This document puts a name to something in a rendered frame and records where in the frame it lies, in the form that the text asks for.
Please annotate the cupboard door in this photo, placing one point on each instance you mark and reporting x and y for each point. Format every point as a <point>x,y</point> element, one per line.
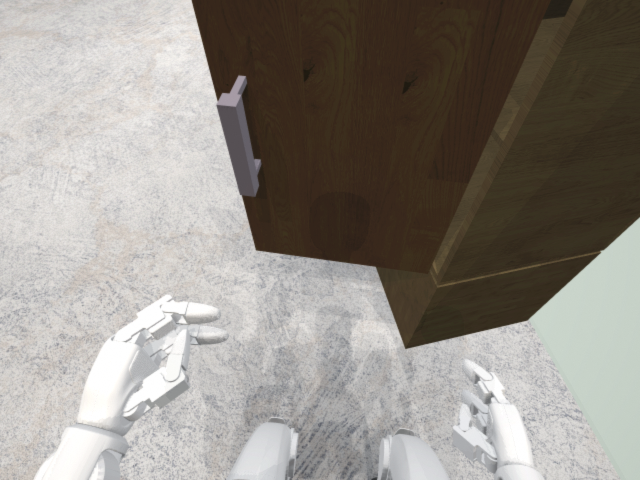
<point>369,116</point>

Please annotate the robot left forearm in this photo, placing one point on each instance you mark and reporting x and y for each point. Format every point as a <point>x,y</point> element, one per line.
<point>85,453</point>

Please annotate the robot thigh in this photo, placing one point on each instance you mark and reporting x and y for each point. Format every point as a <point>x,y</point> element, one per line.
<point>269,454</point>
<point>406,457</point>

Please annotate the robot left hand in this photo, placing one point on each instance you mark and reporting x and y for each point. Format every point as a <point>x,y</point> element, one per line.
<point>110,399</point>

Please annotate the left robot thigh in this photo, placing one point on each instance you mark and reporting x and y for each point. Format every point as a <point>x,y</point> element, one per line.
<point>269,454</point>

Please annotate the robot right hand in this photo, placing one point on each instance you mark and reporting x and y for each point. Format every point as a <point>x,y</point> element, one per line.
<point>499,424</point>

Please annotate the handle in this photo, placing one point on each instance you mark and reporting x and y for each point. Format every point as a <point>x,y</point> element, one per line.
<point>233,120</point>

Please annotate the right robot thigh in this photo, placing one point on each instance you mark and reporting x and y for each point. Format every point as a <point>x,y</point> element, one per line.
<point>406,457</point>

